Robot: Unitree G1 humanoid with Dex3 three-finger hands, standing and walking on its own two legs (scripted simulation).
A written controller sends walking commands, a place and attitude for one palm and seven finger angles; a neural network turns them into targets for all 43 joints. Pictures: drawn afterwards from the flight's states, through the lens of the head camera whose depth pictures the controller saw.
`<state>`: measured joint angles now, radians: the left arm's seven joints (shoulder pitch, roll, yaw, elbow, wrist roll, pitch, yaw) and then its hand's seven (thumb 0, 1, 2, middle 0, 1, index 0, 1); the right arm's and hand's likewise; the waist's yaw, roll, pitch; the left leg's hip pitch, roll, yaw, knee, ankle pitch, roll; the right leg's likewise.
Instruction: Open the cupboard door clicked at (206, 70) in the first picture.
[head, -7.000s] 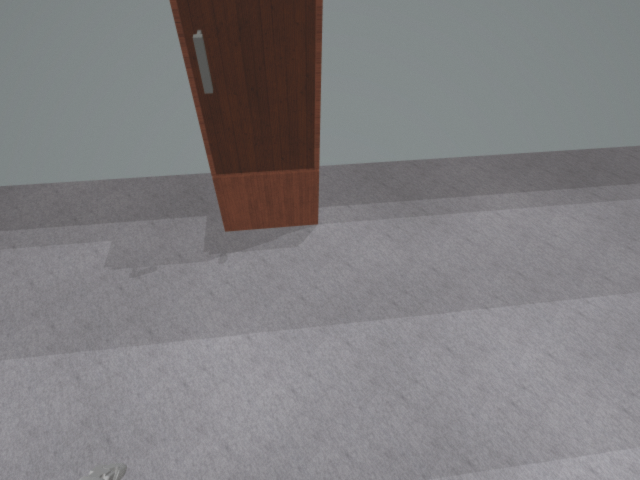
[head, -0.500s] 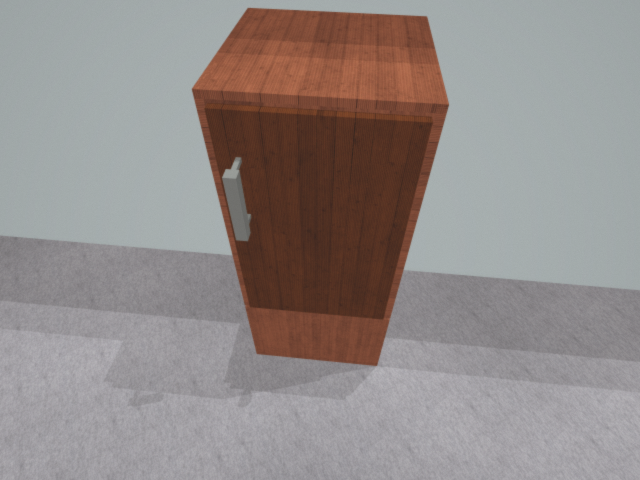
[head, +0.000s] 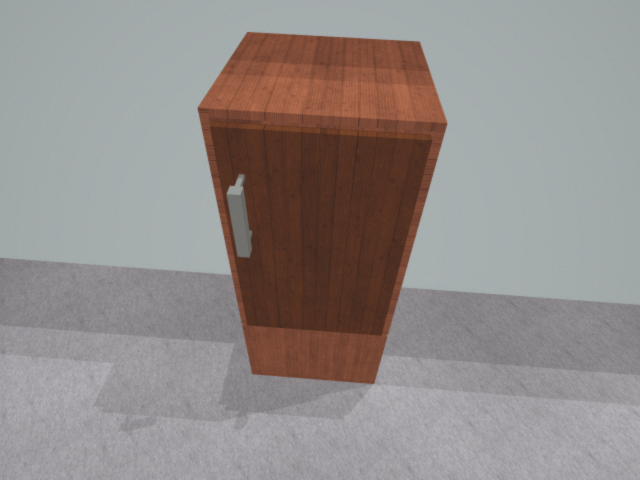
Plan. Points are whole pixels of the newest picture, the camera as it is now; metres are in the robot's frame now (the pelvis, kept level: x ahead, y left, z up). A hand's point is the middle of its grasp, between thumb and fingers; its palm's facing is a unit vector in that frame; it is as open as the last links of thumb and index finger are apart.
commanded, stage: look again from close up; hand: left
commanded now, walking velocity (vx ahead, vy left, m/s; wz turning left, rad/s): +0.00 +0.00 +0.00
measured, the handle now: (242, 216) +0.57 +0.17 -0.01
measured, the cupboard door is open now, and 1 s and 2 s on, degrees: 0 0 0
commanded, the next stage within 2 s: raise the hand with hooked fingers in 0.34 s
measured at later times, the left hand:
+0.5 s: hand out of the picture +0.02 +0.18 -0.16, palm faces +0.12 -0.98 -0.18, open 7.4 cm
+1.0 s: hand (161, 469) +0.16 +0.20 -0.05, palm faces +0.10 -0.99 -0.07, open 9.4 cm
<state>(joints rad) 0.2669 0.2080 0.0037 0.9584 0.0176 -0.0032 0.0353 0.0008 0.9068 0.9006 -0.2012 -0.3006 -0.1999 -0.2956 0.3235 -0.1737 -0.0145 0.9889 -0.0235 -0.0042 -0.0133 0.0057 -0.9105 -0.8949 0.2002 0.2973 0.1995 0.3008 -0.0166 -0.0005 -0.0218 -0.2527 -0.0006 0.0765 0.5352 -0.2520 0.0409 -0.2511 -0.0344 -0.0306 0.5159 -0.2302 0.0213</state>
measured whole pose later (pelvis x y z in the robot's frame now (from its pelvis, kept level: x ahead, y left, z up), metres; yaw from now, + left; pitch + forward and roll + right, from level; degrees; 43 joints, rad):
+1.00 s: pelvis +0.00 -0.03 -0.10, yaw +5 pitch +14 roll -3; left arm 0.51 0.27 0.23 -0.03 -0.30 -0.47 -0.37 0.01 0.45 0.71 -0.24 -0.59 -0.23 -0.59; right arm 0.16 -0.26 -0.04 0.48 0.02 -0.24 -0.04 0.01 -0.91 -0.90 0.20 0.30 0.20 0.30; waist 0.05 0.00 -0.13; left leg -0.95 0.02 -0.06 1.26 -0.55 0.00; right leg -0.88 0.01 -0.11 1.19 -0.55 -0.03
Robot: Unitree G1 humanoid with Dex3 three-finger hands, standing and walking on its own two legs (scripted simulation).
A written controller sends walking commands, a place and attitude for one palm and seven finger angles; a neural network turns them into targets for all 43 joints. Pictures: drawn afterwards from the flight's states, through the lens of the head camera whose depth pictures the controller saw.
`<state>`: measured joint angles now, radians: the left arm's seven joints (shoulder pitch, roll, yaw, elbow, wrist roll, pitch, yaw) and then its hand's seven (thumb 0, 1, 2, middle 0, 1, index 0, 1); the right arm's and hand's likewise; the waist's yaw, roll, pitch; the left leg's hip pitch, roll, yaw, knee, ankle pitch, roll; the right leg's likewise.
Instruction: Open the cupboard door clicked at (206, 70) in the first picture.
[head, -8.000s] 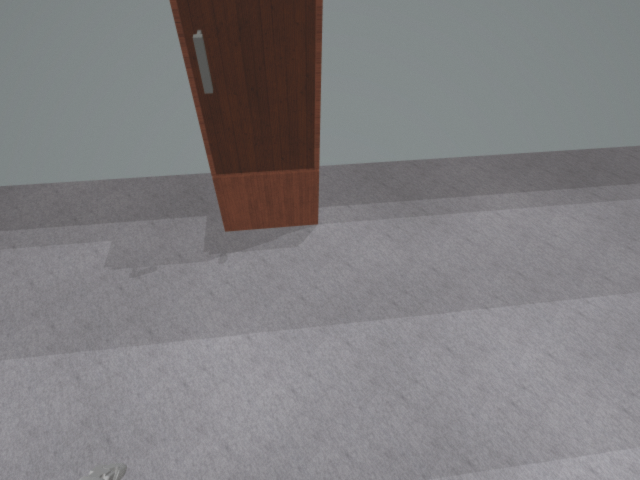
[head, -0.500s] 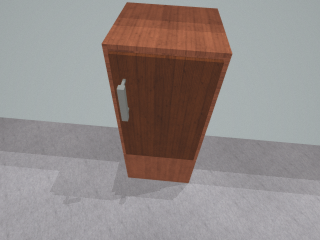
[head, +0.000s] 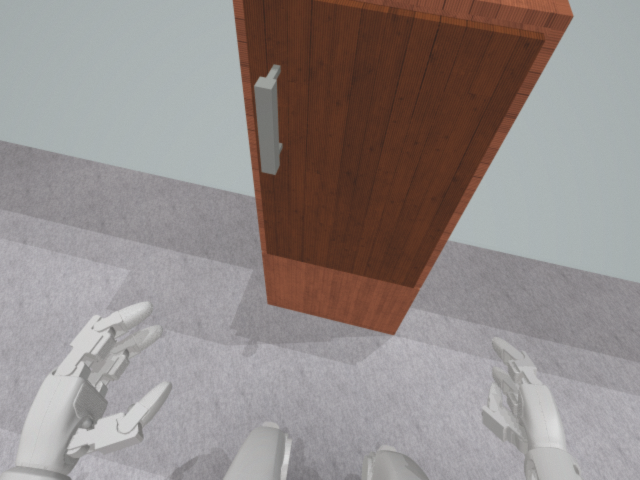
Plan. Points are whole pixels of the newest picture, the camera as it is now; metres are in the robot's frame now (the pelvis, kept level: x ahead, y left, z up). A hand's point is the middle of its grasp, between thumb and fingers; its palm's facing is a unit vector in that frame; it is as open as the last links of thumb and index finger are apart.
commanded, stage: raise the hand with hooked fingers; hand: left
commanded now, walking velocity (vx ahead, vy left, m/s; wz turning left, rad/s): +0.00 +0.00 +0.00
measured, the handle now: (272, 121) +0.59 +0.15 +0.09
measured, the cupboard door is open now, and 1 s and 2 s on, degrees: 0 0 0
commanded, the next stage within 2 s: move the hooked fingers beside the handle in 1.54 s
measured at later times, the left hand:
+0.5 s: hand (127, 332) +0.24 +0.24 +0.07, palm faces -0.11 -0.99 -0.06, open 12.4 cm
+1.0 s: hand (94, 271) +0.29 +0.29 +0.10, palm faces -0.10 -0.99 -0.06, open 14.0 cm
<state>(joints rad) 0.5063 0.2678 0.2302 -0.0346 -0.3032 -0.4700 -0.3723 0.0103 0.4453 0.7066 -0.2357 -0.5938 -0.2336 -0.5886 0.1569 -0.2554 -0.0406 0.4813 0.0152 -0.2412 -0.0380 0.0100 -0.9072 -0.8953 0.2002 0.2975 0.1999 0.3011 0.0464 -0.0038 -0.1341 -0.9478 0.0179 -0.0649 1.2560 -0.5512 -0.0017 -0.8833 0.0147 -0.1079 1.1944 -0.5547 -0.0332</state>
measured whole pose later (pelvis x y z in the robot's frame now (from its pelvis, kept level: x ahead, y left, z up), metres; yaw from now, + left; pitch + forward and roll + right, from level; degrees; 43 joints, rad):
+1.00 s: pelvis +0.01 +0.02 +0.03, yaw -1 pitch +14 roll -3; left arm 0.03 0.45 0.41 0.35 -0.38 -0.28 -0.58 -0.01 -0.49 0.30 -0.30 -1.20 -0.30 -1.19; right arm 0.28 -0.27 0.04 0.51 0.04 -0.20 -0.06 0.01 -0.90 -0.89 0.21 0.30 0.21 0.30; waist -0.01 0.03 -0.12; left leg -0.82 0.01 -0.02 1.07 -0.48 0.03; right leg -0.76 0.01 -0.06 0.99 -0.47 0.00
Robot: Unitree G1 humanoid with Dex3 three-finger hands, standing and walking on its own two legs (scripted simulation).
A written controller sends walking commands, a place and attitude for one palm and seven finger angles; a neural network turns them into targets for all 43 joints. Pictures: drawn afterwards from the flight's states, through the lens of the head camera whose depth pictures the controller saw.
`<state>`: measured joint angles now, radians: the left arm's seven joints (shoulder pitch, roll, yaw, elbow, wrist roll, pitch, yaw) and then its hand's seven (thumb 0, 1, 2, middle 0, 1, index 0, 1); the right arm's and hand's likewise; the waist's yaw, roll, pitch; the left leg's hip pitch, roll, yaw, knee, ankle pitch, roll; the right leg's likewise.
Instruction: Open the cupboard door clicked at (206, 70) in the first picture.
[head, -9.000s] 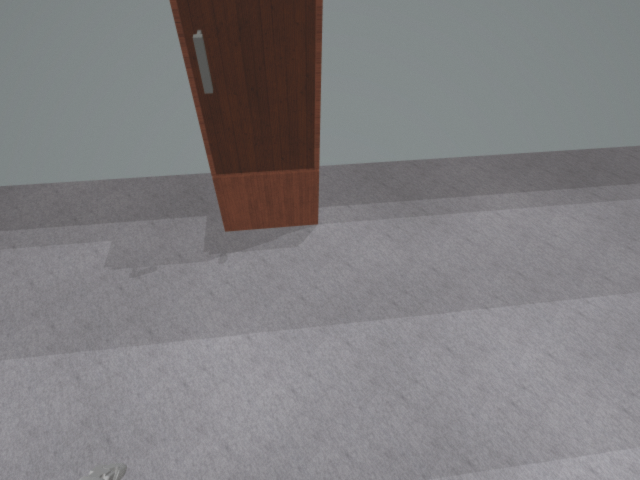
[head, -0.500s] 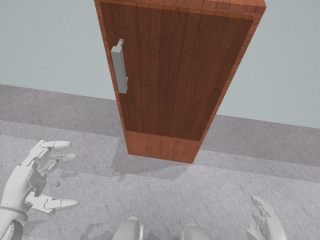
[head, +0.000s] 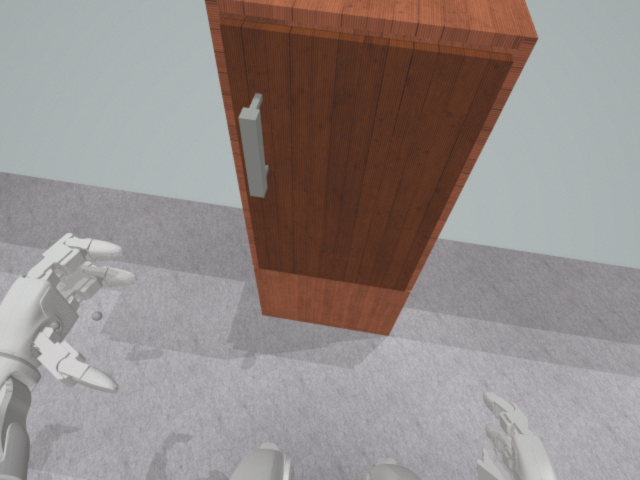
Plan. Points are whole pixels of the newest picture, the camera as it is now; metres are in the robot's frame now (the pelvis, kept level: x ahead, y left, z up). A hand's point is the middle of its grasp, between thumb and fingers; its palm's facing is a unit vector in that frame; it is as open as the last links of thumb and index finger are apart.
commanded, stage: raise the hand with hooked fingers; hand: left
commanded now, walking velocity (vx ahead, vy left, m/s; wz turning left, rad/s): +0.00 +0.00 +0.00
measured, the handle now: (258, 147) +0.57 +0.14 +0.05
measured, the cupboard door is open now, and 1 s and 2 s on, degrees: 0 0 0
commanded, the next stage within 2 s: move the hooked fingers beside the handle in 0.54 s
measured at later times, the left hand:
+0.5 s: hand (105, 304) +0.29 +0.26 +0.06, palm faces -0.08 -1.00 -0.05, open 14.0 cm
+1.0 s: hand (133, 266) +0.34 +0.25 +0.06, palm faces -0.09 -1.00 -0.03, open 14.0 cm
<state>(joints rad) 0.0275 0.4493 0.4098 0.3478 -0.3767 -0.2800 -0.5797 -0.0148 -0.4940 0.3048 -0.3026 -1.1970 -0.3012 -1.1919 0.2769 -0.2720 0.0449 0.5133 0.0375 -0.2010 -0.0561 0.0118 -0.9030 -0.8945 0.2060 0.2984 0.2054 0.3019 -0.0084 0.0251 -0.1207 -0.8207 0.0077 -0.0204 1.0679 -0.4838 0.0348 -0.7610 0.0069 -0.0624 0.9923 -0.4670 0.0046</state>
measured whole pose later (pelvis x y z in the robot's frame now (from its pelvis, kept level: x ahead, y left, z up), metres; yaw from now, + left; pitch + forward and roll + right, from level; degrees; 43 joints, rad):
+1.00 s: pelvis +0.00 -0.01 +0.00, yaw -1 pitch +15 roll -3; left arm -0.24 0.48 0.41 0.60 -0.32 -0.28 -0.57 -0.02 -0.50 0.30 -0.30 -1.20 -0.30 -1.20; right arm 0.29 -0.28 0.04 0.53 0.04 -0.14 -0.07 0.01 -0.90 -0.89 0.21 0.30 0.20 0.30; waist -0.05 0.01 -0.12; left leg -0.85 0.02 -0.02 1.06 -0.48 0.02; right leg -0.80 0.02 -0.06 1.00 -0.46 -0.01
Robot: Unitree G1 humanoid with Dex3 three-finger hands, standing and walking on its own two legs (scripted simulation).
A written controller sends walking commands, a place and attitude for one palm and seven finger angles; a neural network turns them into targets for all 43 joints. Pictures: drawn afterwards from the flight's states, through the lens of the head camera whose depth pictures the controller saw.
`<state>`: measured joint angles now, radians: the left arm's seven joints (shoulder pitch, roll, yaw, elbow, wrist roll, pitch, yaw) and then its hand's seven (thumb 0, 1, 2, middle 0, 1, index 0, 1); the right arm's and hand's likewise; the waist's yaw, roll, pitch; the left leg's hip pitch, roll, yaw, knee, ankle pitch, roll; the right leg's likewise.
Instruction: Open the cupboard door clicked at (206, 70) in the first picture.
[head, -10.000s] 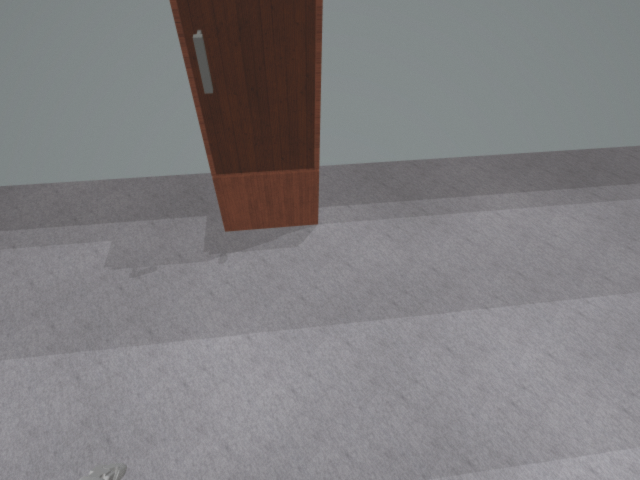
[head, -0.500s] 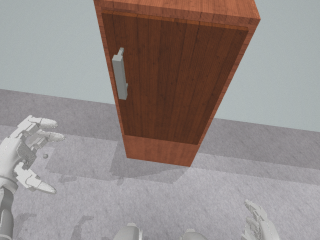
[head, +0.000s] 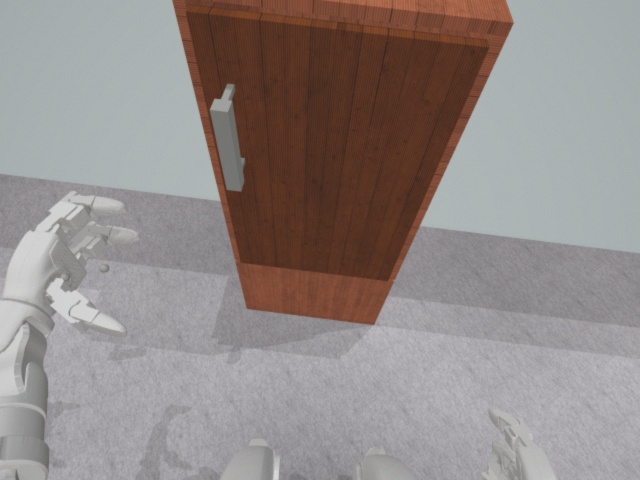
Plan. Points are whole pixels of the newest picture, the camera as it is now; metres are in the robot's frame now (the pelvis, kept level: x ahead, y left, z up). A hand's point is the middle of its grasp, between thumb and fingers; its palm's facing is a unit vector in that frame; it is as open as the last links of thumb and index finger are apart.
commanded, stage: move the hooked fingers beside the handle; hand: left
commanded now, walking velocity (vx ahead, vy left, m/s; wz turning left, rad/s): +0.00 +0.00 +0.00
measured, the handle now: (232, 140) +0.57 +0.15 +0.05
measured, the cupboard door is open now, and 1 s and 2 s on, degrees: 0 0 0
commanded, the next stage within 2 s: none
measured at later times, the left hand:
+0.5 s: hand (144, 218) +0.42 +0.24 +0.06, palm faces -0.09 -1.00 -0.02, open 14.0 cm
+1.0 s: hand (166, 179) +0.49 +0.23 +0.06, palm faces -0.09 -1.00 -0.02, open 14.0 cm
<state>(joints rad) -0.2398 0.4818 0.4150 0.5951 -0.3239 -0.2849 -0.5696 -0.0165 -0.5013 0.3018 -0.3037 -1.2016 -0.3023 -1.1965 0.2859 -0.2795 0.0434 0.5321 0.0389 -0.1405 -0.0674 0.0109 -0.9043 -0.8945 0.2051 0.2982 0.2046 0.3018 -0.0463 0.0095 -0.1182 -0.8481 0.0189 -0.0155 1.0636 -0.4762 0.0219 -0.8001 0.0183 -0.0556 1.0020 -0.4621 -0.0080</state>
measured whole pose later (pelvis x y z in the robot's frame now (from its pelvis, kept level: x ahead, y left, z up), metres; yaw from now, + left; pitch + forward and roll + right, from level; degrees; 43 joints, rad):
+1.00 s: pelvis +0.00 +0.01 -0.02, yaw -2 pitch +22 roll -4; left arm -0.81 0.61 0.44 1.11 -0.15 -0.37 -0.46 -0.02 -0.50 0.30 -0.30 -1.20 -0.30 -1.20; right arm 0.35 -0.28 0.04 0.61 0.01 0.03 -0.04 0.01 -0.91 -0.89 0.20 0.30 0.20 0.30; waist -0.15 0.01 -0.11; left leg -1.03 0.04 0.00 1.14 -0.49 0.03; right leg -0.98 0.03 -0.04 1.06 -0.46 0.00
